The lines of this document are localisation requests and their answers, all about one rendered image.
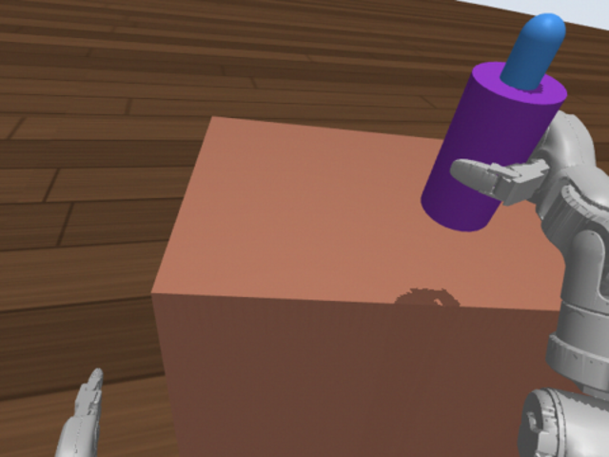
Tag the left robot hand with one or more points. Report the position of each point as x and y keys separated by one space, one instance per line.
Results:
x=80 y=433

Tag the right robot arm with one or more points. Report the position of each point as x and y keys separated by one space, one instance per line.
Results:
x=574 y=213

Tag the bottle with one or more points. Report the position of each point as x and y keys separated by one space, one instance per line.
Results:
x=505 y=109

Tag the right robot hand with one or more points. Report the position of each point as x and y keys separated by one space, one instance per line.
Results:
x=565 y=143

